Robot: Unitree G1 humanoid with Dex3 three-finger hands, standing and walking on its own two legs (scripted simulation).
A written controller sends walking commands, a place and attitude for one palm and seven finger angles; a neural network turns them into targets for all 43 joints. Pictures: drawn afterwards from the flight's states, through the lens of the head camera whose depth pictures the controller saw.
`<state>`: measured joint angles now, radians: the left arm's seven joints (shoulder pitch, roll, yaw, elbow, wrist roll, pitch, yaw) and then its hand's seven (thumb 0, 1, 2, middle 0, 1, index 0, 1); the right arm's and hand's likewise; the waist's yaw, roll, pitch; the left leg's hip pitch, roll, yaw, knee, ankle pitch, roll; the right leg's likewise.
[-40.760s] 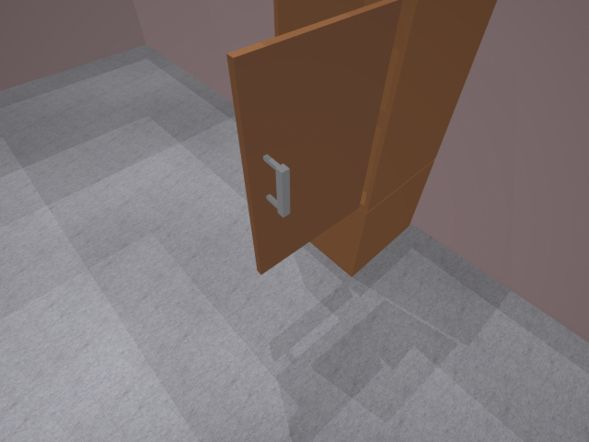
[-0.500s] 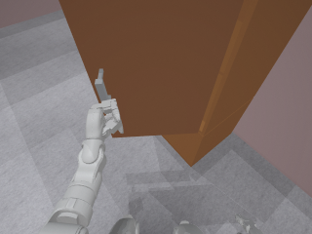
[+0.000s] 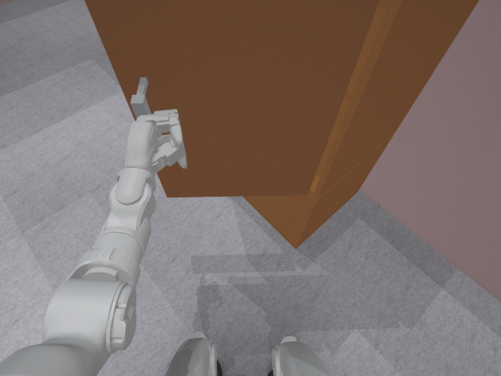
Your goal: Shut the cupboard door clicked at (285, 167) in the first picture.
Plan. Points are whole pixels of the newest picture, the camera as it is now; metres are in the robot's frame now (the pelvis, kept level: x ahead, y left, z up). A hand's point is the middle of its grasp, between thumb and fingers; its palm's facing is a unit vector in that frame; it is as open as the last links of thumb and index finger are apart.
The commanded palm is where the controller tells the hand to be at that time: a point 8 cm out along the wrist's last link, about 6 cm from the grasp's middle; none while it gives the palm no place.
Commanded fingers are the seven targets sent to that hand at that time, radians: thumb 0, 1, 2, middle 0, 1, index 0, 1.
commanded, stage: push the door shut along its arc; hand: left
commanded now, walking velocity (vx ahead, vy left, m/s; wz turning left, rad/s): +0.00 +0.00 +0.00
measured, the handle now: (150, 118) +0.53 +0.16 +0.07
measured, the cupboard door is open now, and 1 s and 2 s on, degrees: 50 36 26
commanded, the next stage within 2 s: pull the fist back off the door in 1.22 s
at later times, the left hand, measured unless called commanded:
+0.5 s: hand (200, 119) +0.52 +0.07 +0.07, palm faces -0.22 -0.97 -0.04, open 3.1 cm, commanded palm +0.52 +0.12 +0.07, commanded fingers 0.00 0.90 0.90 -1.30 -1.50 -1.30 -1.50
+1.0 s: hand (210, 97) +0.58 +0.05 +0.08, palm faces -0.32 -0.95 -0.04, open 3.1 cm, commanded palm +0.59 +0.08 +0.07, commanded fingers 0.00 0.90 0.90 -1.30 -1.50 -1.30 -1.50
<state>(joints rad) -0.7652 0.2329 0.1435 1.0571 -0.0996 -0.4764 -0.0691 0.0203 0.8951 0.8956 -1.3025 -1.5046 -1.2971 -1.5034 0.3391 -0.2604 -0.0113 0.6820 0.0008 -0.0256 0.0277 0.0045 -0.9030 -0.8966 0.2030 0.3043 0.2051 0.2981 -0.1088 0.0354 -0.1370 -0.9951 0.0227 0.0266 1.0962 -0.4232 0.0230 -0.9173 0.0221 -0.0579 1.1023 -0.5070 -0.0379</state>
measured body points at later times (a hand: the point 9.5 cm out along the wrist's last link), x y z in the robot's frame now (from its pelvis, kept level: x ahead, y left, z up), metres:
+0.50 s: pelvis +0.00 +0.00 -0.02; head +0.13 +0.00 +0.42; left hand +0.53 +0.12 +0.08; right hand -0.01 -0.26 -0.13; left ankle +0.05 +0.11 -0.65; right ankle +0.01 -0.10 -0.65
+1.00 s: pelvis +0.00 +0.00 -0.03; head +0.17 +0.01 +0.39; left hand +0.59 +0.10 +0.08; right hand -0.04 -0.26 -0.14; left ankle +0.05 +0.11 -0.65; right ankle +0.01 -0.10 -0.65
